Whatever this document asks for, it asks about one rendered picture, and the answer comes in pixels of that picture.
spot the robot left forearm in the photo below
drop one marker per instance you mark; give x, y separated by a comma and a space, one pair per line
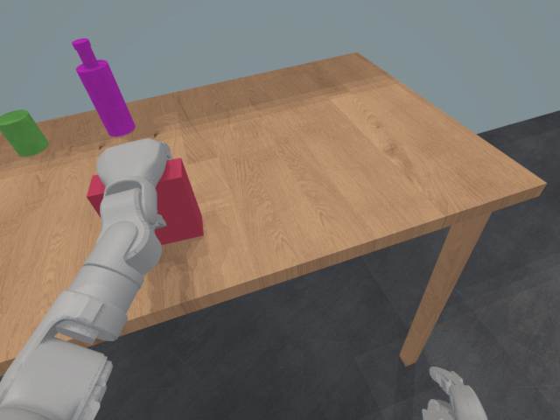
95, 304

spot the table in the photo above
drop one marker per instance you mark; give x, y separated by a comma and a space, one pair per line
294, 170

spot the sponge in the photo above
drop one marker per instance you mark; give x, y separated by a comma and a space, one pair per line
175, 202

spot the left robot upper arm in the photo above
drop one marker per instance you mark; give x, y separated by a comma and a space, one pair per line
60, 381

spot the right robot hand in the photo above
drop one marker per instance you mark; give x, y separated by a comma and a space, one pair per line
464, 403

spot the left robot hand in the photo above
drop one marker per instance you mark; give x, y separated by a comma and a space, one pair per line
145, 158

